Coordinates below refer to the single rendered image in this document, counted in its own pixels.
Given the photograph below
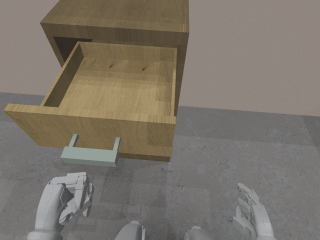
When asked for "robot thigh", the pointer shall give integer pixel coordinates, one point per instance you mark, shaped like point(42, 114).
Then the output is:
point(132, 231)
point(197, 234)

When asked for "handle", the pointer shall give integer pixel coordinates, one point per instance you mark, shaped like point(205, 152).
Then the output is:
point(90, 156)

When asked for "cabinet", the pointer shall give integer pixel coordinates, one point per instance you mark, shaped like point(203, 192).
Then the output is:
point(153, 23)

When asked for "left robot hand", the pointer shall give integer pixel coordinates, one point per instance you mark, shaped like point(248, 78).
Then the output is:
point(74, 191)

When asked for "left robot thigh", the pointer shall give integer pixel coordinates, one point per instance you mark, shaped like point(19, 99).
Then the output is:
point(132, 231)

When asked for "right robot hand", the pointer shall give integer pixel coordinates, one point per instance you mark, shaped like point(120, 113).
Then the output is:
point(257, 221)

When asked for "drawer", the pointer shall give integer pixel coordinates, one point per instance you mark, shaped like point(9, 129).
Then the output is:
point(104, 91)

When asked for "robot left forearm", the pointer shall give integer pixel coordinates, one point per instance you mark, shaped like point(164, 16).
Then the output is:
point(44, 235)

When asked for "right robot thigh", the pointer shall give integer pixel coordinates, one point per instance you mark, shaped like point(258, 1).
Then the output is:
point(197, 234)

